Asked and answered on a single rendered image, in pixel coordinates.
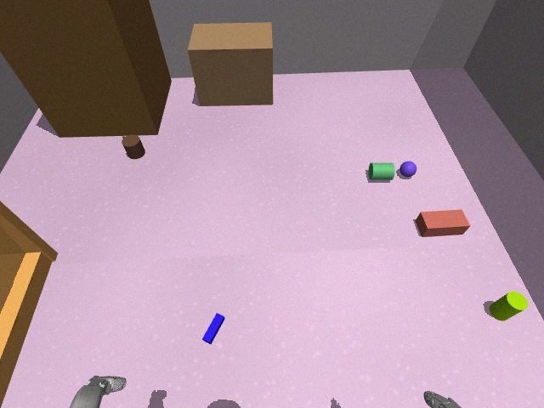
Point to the left robot hand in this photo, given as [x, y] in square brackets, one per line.
[90, 395]

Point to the right robot hand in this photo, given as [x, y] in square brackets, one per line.
[437, 401]

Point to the bookshelf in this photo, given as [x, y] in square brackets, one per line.
[25, 260]

